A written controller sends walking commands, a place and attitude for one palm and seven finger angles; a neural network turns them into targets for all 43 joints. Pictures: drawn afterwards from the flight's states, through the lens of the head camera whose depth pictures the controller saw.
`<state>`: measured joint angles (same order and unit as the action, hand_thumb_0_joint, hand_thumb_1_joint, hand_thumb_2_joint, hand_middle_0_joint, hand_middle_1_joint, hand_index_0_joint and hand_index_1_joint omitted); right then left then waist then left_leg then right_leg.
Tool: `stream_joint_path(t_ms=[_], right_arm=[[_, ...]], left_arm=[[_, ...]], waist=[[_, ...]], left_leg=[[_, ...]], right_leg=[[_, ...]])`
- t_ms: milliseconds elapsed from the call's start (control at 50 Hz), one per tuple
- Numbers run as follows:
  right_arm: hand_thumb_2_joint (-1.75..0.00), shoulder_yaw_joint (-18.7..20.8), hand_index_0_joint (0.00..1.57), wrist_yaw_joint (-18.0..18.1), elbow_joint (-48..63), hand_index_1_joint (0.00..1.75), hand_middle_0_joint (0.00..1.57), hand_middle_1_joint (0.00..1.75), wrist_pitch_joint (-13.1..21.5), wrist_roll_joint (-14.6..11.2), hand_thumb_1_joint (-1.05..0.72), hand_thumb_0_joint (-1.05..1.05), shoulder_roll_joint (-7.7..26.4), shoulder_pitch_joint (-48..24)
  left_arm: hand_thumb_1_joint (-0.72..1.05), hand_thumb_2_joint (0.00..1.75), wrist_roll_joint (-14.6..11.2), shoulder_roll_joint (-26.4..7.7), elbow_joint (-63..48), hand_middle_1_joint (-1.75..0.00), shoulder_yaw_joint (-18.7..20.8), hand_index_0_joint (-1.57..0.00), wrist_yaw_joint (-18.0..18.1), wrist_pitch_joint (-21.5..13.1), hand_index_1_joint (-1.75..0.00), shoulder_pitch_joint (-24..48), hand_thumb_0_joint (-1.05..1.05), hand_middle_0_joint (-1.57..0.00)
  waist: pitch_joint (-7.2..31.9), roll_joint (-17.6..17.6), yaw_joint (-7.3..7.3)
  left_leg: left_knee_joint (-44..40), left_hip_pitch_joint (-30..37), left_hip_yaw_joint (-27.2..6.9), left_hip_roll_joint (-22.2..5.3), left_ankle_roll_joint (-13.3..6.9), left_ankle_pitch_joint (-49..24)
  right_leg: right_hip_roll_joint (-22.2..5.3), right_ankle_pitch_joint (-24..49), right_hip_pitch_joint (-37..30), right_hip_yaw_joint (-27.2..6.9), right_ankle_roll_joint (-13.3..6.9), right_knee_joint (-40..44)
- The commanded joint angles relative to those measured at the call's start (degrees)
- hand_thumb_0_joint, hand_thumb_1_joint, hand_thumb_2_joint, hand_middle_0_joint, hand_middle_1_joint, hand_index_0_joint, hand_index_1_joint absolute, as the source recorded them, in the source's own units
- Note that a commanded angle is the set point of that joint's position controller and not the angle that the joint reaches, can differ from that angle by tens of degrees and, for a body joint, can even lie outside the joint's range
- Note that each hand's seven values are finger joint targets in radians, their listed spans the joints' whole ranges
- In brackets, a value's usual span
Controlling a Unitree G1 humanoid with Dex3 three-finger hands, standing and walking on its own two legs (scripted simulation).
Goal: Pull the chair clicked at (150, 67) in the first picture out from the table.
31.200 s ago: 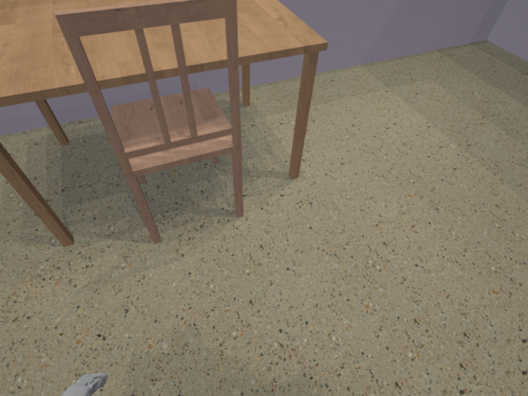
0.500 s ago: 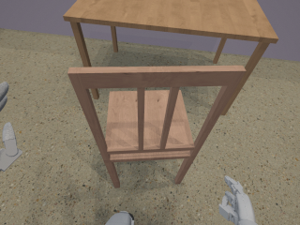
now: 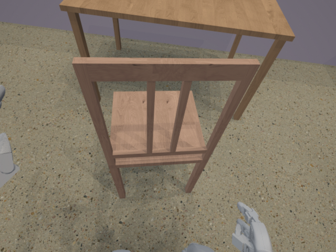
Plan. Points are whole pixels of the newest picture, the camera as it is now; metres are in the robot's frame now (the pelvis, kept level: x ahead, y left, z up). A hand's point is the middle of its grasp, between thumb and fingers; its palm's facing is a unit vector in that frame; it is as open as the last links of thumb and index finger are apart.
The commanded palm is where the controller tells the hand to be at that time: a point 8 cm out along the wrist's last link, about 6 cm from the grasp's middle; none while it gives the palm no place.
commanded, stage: stop stepping back and stand still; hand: left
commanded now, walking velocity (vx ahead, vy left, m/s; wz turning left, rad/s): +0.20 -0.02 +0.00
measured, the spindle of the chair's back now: (150, 123) +0.48 +0.08 -0.05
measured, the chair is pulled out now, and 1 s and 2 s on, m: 0.54 0.54 0.54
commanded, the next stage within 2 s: let the arm hang, fingers relaxed in 0.58 s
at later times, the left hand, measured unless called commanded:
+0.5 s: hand out of the picture +0.16 +0.25 +0.17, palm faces +0.43 -0.79 -0.44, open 7.4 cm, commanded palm +0.11 +0.29 +0.19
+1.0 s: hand out of the picture +0.04 +0.17 -0.16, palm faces +0.09 -0.98 -0.16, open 6.9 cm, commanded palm none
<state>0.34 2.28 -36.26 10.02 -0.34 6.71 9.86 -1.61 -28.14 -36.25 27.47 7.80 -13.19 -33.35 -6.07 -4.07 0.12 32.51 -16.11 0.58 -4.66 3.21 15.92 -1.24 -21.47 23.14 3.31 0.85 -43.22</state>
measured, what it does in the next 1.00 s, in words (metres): stands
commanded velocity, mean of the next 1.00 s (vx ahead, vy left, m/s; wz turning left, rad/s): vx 0.03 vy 0.01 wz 0.00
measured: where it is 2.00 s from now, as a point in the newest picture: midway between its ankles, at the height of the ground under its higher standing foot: outside the picture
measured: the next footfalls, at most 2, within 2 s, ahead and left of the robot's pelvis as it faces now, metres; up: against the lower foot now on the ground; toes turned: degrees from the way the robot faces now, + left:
none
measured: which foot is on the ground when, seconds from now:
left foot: down 0.00-1.00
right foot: down 0.00-1.00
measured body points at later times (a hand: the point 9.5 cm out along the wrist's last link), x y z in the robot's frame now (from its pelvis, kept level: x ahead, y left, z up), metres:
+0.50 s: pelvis -0.03 -0.01 +0.01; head -0.04 +0.01 +0.46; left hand +0.13 +0.29 +0.20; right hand +0.12 -0.26 -0.07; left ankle -0.02 +0.12 -0.73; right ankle +0.04 -0.12 -0.73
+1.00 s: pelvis -0.02 -0.01 +0.00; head +0.00 +0.02 +0.45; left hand +0.04 +0.22 -0.15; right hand +0.05 -0.23 -0.13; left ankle -0.02 +0.12 -0.73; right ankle +0.04 -0.12 -0.73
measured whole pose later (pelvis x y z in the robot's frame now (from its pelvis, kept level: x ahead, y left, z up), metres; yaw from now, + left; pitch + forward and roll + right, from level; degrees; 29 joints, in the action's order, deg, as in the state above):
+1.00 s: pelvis -0.02 -0.01 +0.00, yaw +2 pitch -1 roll +0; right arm -1.7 0.1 -51.2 0.5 0.7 9.2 15.5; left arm 0.4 -10.4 43.9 1.0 1.7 2.6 -17.3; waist -4.3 -4.2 -0.5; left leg 31.1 -14.0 -2.8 0.6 0.7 16.0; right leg -3.2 -11.9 17.8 5.9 -0.7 -30.9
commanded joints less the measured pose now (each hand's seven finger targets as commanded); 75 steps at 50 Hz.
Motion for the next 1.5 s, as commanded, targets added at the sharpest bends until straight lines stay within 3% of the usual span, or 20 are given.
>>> stream_joint_path(t_ms=[0, 20, 40, 80, 140, 220, 240, 280, 360, 460, 640, 660, 680, 720, 780, 820, 920, 1000, 1120, 1480], right_arm=[[-0.9, 3.0, 0.2, 0.4, 7.9, 0.3, 0.2, 0.3, 1.5, -1.5, -0.9, 0.0, 10.8, -0.7], [-0.9, 2.6, 0.2, 0.8, 8.1, 0.3, 0.2, 0.3, 1.2, -1.5, -0.9, 0.0, 10.4, -1.1], [-0.9, 2.0, 0.2, 1.4, 8.0, 0.3, 0.2, 0.3, 1.2, -1.3, -0.9, 0.0, 10.0, -1.6], [-0.9, 3.2, 0.2, 1.7, 6.4, 0.3, 0.2, 0.3, 0.4, -1.7, -0.9, 0.0, 12.0, 0.2], [-0.9, 1.3, 0.2, 2.4, 6.4, 0.3, 0.2, 0.3, -0.3, -1.2, -0.9, 0.0, 10.8, -1.5], [-0.9, 1.6, 0.2, 3.0, 8.7, 0.3, 0.2, 0.3, 0.6, -1.3, -0.9, 0.0, 12.2, -1.6], [-0.9, 1.5, 0.2, 2.8, 8.3, 0.3, 0.2, 0.3, 1.0, -1.5, -0.9, 0.0, 12.0, -2.2], [-0.9, 1.5, 0.2, 2.9, 8.6, 0.3, 0.2, 0.3, 1.9, -1.6, -0.9, 0.0, 11.5, -2.8], [-0.9, 2.1, 0.2, 3.0, 8.0, 0.3, 0.2, 0.3, 3.3, -0.9, -0.9, 0.0, 12.2, -0.7], [-0.9, 2.3, 0.2, 3.1, 7.3, 0.3, 0.2, 0.3, 3.0, -0.7, -0.9, 0.0, 12.4, 1.2], [-0.9, 1.6, 0.2, 2.9, 8.5, 0.3, 0.2, 0.3, 2.1, -0.7, -0.9, 0.0, 11.8, -0.9], [-0.9, 4.7, 0.2, -2.8, -4.7, 0.3, 0.2, 0.3, 1.7, 1.1, -0.9, 0.0, 21.1, -0.8], [-0.9, 3.5, 0.2, -2.4, -4.5, 0.3, 0.2, 0.3, -2.3, 0.7, -0.9, 0.0, 14.7, 0.7], [-0.9, 2.5, 0.2, -2.2, -3.8, 0.3, 0.2, 0.3, -3.9, 1.2, -0.9, 0.0, 13.0, 1.8], [-0.9, 1.8, 0.2, -2.4, -4.3, 0.3, 0.2, 0.3, -6.4, 1.6, -0.9, 0.0, 12.5, 3.4], [-0.9, 1.3, 0.2, -2.3, -5.8, 0.3, 0.2, 0.3, -7.5, 1.5, -0.9, 0.0, 12.9, 4.7], [-0.9, 0.4, 0.2, -1.8, -10.1, 0.3, 0.2, 0.3, -7.9, 1.3, -0.9, 0.0, 11.8, 4.4], [-0.9, 0.5, 0.2, -1.4, -12.8, 0.3, 0.2, 0.3, -8.8, 1.4, -0.9, 0.0, 9.6, 7.8], [-0.9, 0.8, 0.2, -1.5, -16.7, 0.3, 0.2, 0.3, -9.6, 1.3, -0.9, 0.0, 8.6, 14.2], [-0.9, -0.3, 0.2, -0.6, -23.3, 0.3, 0.2, 0.3, -8.8, 1.0, -0.9, 0.0, 4.7, 18.1]], left_arm=[[0.9, 0.9, -0.7, -8.9, -9.7, -0.3, 7.3, -0.2, 0.8, -2.1, -0.3, -2.4, 0.0, -0.2], [0.9, 0.9, -1.0, -9.9, -7.3, -0.3, 7.8, -0.2, 1.0, -1.7, -0.3, -1.9, 0.0, -0.2], [0.9, 0.9, -1.8, -10.1, -4.9, -0.3, 8.1, -0.2, 1.0, -1.1, -0.3, -0.3, 0.0, -0.2], [0.9, 0.9, -1.8, -9.3, -1.9, -0.3, 7.0, -0.2, 1.0, 0.2, -0.3, 1.4, 0.0, -0.2], [0.9, 0.9, -1.9, -8.0, 0.5, -0.3, 6.4, -0.2, 1.7, 1.0, -0.3, 0.4, 0.0, -0.2], [0.9, 0.9, -0.1, -6.2, -1.8, -0.3, 3.8, -0.2, 1.9, 0.0, -0.3, -0.1, 0.0, -0.2], [0.9, 0.9, 0.2, -6.1, -2.1, -0.3, 3.2, -0.2, 1.8, -0.1, -0.3, 0.2, 0.0, -0.2], [0.9, 0.9, 1.4, -6.7, -6.1, -0.3, 2.0, -0.2, 2.0, -0.5, -0.3, 4.2, 0.0, -0.2], [0.9, 0.9, 1.3, -6.6, -7.4, -0.3, 1.2, -0.2, 2.4, -0.9, -0.3, 5.5, 0.0, -0.2], [0.9, 0.9, 1.1, -5.9, -1.5, -0.3, 2.0, -0.2, 2.9, -0.8, -0.3, 7.3, 0.0, -0.2], [0.9, 0.9, 1.0, -4.4, -1.5, -0.3, 0.7, -0.2, 2.3, -0.1, -0.3, 6.3, 0.0, -0.2], [0.9, 0.9, 5.4, 5.8, 42.5, -0.3, -21.7, -0.2, -6.3, 8.4, -0.3, 10.5, 0.0, -0.2], [0.9, 0.9, 4.2, 9.6, 44.9, -0.3, -20.6, -0.2, -7.6, 12.4, -0.3, 8.1, 0.0, -0.2], [0.9, 0.9, 3.8, 11.7, 46.5, -0.3, -22.2, -0.2, -7.8, 13.5, -0.3, 8.3, 0.0, -0.2], [0.9, 0.9, 4.0, 9.5, 55.0, -0.3, -23.3, -0.2, -7.5, 13.6, -0.3, 13.3, 0.0, -0.2], [0.9, 0.9, 3.7, 8.5, 60.9, -0.3, -24.0, -0.2, -7.2, 13.8, -0.3, 15.1, 0.0, -0.2], [0.9, 0.9, 2.9, 8.4, 74.7, -0.3, -25.9, -0.2, -7.0, 13.7, -0.3, 14.5, 0.0, -0.2], [0.9, 0.9, 2.9, 10.5, 81.1, -0.3, -25.7, -0.2, -6.6, 13.6, -0.3, 12.9, 0.0, -0.2], [0.9, 0.9, 2.5, 10.4, 87.5, -0.3, -26.4, -0.2, -7.0, 13.5, -0.3, 14.2, 0.0, -0.2], [0.9, 0.9, 2.0, 13.2, 94.3, -0.3, -26.9, -0.2, -6.1, 12.8, -0.3, 12.6, 0.0, -0.2]], waist=[[10.4, 8.0, 0.22], [8.1, 0.3, 1.12], [6.6, -4.5, 1.19], [7.2, -7.7, 0.83], [8.6, -5.0, 0.93], [8.1, 9.4, -0.44], [9.7, 13.4, -0.3], [6.3, 17.8, -0.12], [6.7, 8.1, -0.54], [3.2, 4.9, -0.05], [8.3, 6.3, -0.33], [4.4, 8.5, 3.03], [9.5, 5.7, 0.31], [11.5, 5.1, -0.33], [10.7, -4.8, -0.11], [11.2, -6.1, 0.11], [8.1, 12.3, -0.77], [6.2, 15.7, -0.55], [2.2, 3.1, 0.25], [1.3, 3.8, -0.28]], left_leg=[[-0.1, -1.4, -3.9, -6.0, -5.2, -3.3], [3.0, -4.3, -1.0, -1.5, -3.7, 7.8], [6.2, -3.2, 0.4, 1.3, -3.1, 10.4], [11.4, 2.3, -0.9, 2.3, -3.5, 8.1], [1.0, 4.3, -1.7, 2.1, -4.7, 5.6], [-18.2, -2.9, -10.4, -3.2, -7.4, 8.4], [-20.1, -5.5, -10.0, -3.5, -7.4, 15.2], [-21.6, -10.9, -9.8, -3.6, -8.0, 18.4], [-14.4, -3.5, -7.5, -1.0, -6.5, 5.7], [-9.8, -1.7, -5.1, 0.9, -5.6, 9.7], [-14.5, -1.5, -7.0, -1.0, -6.4, 5.1], [-6.6, -7.4, -12.5, -2.3, -7.2, -17.5], [-7.5, -3.6, -9.4, -1.8, -6.1, -28.9], [-7.1, -3.7, -11.3, -2.6, -6.3, -20.8], [-4.4, -3.7, -10.0, 1.0, -6.3, -17.8], [-4.2, -1.9, -9.0, 2.4, -6.0, -16.0], [-9.2, -1.3, -9.1, 1.6, -5.8, -11.5], [-11.0, -2.7, -8.6, 1.3, -6.0, -0.7], [-10.9, -4.0, -7.8, 1.9, -6.3, 6.1], [-10.6, -1.3, -6.3, 1.4, -5.9, -5.4]], right_leg=[[-4.7, 16.9, -17.5, -2.0, -0.9, 23.3], [-9.2, 17.1, -14.0, -10.1, -3.2, 25.5], [-12.4, 9.1, -7.1, -13.6, -4.8, 29.1], [-14.0, -10.3, 1.0, -16.4, -6.9, 34.4], [-11.6, -7.8, -1.6, -10.5, -5.2, 30.9], [-3.8, 1.7, -12.6, -5.2, -1.0, 20.4], [-3.9, -0.9, -14.9, -4.6, -0.6, 19.2], [-3.9, 2.2, -17.8, -4.1, -0.5, 18.0], [-4.9, 6.9, -14.9, -6.5, -1.3, 24.2], [-6.2, -5.6, -6.8, -9.7, -2.4, 30.1], [-4.4, 4.6, -13.9, -6.8, -1.5, 24.9], [-4.9, 20.0, -6.4, -1.1, -2.9, 9.9], [-4.1, 19.6, -9.6, -1.7, -2.4, 12.3], [-4.4, 13.5, -9.5, -1.1, -2.8, 12.4], [-5.8, 19.1, -12.4, -3.8, -5.0, 13.1], [-7.0, 19.6, -13.3, -5.3, -6.2, 14.0], [-4.9, 13.0, -13.5, -5.7, -4.8, 16.5], [-4.4, 8.4, -13.4, -4.8, -4.8, 20.0], [-5.4, -0.6, -9.7, -5.2, -5.2, 23.8], [-5.6, 8.7, -11.7, -4.5, -5.8, 22.8]])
